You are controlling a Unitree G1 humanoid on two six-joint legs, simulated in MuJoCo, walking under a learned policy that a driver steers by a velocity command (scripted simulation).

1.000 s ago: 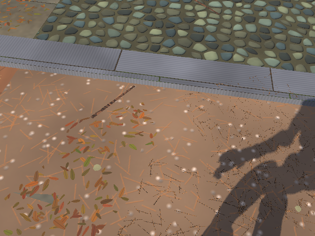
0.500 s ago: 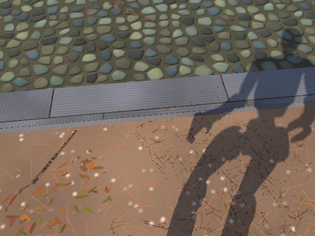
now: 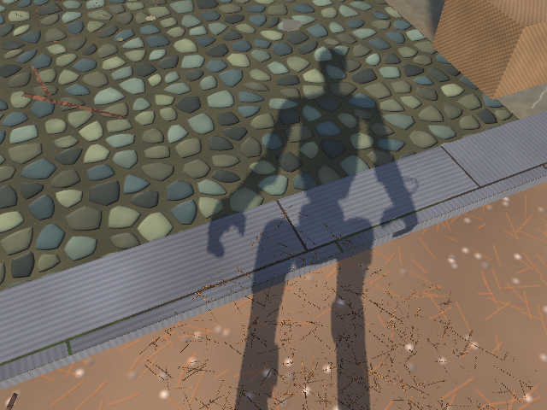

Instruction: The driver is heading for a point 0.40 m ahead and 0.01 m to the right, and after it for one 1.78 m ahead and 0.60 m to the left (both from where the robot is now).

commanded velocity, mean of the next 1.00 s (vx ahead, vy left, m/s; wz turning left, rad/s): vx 0.26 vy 0.00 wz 0.02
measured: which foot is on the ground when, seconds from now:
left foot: down 0.00-0.34, up 0.36-0.82, down 0.84-1.00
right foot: up 0.00-0.32, down 0.34-0.84, up 0.86-1.00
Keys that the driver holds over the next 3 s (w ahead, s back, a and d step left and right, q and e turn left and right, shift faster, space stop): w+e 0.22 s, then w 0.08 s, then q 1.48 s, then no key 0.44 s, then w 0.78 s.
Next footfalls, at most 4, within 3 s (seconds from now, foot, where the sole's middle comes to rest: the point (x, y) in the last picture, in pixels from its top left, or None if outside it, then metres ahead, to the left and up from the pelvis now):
0.34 right None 0.32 -0.17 -0.78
0.84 left None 0.44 0.04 -0.78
1.28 right None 0.48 -0.20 -0.78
1.72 left None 0.36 0.04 -0.78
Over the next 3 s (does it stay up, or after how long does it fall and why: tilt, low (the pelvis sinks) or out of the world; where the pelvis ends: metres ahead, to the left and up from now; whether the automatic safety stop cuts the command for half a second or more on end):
stays up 0.62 0.08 0.01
